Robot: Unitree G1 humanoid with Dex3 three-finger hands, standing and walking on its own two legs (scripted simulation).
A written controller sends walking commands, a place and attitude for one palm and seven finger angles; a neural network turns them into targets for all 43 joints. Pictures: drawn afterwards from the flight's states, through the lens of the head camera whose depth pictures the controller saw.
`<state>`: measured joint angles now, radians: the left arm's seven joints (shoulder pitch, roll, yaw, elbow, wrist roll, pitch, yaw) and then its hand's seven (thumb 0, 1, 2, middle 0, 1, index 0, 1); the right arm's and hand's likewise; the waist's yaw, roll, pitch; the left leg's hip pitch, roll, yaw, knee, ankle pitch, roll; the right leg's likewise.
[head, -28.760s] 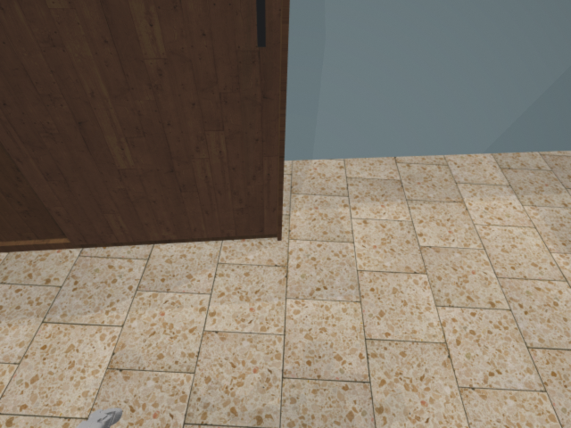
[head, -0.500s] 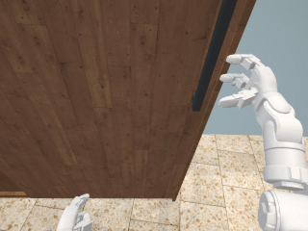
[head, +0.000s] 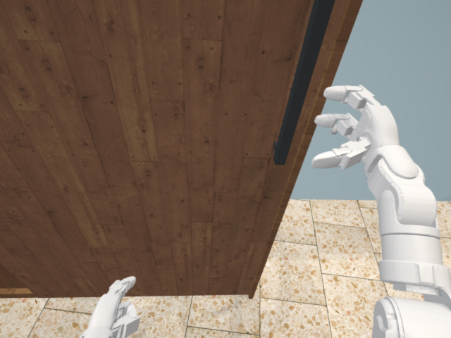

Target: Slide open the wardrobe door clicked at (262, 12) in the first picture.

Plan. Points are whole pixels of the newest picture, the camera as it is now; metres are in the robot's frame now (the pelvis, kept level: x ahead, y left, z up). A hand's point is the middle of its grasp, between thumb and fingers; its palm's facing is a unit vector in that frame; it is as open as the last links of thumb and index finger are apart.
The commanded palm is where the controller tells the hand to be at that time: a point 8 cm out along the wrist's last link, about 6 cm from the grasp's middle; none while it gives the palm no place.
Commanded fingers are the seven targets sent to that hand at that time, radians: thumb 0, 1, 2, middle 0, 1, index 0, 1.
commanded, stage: move the hooked fingers beside the handle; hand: right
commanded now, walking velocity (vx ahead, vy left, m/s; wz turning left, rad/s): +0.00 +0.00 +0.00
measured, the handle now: (295, 89) +0.45 -0.09 +0.26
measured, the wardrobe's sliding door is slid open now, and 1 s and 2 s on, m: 0.00 0.00 0.00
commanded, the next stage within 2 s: feel for the door with the fingertips in 0.96 s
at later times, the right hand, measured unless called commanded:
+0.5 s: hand (330, 118) +0.39 -0.14 +0.24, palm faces -0.03 +1.00 -0.04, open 14.0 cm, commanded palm +0.37 -0.19 +0.24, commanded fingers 0.00 0.50 -0.30 0.30 1.20 0.30 1.20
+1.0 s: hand (335, 125) +0.39 -0.15 +0.23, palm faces -0.04 +1.00 -0.06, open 14.0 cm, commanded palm +0.37 -0.20 +0.24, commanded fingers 0.00 0.50 -0.30 0.30 1.20 0.30 1.20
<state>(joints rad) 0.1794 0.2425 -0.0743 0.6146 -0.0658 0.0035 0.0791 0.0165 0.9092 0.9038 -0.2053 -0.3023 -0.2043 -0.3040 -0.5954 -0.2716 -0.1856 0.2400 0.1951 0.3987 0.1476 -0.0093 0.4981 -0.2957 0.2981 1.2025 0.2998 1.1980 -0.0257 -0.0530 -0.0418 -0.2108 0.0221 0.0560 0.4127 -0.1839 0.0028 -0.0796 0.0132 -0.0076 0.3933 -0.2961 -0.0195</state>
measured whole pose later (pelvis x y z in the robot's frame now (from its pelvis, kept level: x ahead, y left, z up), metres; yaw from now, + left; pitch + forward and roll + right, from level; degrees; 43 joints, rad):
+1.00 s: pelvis -0.01 +0.01 +0.00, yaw +0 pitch +0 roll +0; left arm 0.19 0.26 -0.07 0.62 -0.07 -0.01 0.09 0.02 0.91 0.90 -0.20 -0.30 -0.20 -0.30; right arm -0.67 -0.32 -0.20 0.35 0.20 0.38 0.18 -0.01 0.50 -0.30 0.30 1.20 0.30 1.20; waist -0.01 -0.06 -0.04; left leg -0.23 0.01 0.06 0.41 -0.17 0.01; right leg -0.10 0.01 0.00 0.40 -0.29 -0.01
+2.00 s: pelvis -0.01 +0.01 +0.00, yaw +0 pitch -1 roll +0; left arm 0.19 0.25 -0.06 0.66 -0.06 0.01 0.08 0.02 0.91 0.90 -0.20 -0.30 -0.20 -0.30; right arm -0.77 -0.23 -0.15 0.43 0.18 0.39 0.07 -0.01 0.50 -0.30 0.32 1.22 0.32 1.21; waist -0.01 -0.05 -0.04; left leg -0.23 0.02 0.06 0.41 -0.17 0.01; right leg -0.10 0.01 0.00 0.39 -0.28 -0.01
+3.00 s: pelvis -0.01 +0.01 +0.00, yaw -1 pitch -1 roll +0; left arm 0.19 0.24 -0.07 0.67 -0.06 -0.03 0.07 0.02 0.91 0.90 -0.20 -0.30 -0.20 -0.30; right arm -0.80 -0.20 -0.11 0.46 0.17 0.35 0.04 -0.01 0.50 -0.30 0.30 1.24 0.30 1.20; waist -0.02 -0.05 -0.03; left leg -0.24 0.02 0.07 0.42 -0.17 0.01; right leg -0.12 0.01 0.01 0.41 -0.28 -0.01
